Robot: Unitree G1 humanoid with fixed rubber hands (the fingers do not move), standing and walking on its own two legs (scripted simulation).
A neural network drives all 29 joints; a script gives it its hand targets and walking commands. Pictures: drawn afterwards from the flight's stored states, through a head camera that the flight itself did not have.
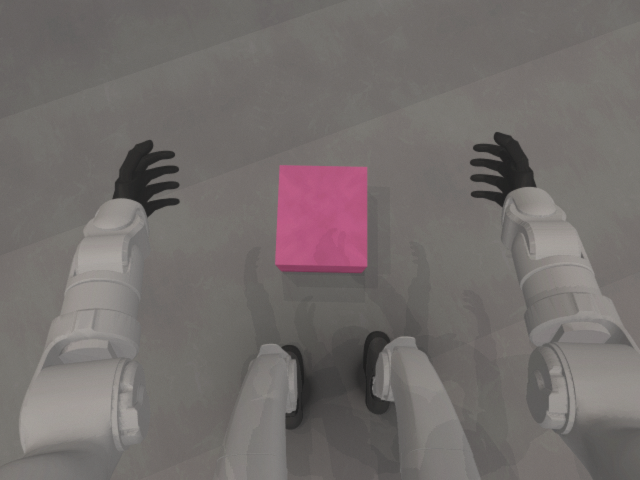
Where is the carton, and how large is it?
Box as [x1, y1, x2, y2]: [275, 165, 366, 272]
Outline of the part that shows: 280,165 275,264 282,271 361,272 366,266 366,167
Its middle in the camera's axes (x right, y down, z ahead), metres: +0.00 -0.05 +1.02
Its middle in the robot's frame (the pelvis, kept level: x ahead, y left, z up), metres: +0.53 +0.01 -0.61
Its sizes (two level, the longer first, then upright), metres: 0.254 0.222 0.144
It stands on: the floor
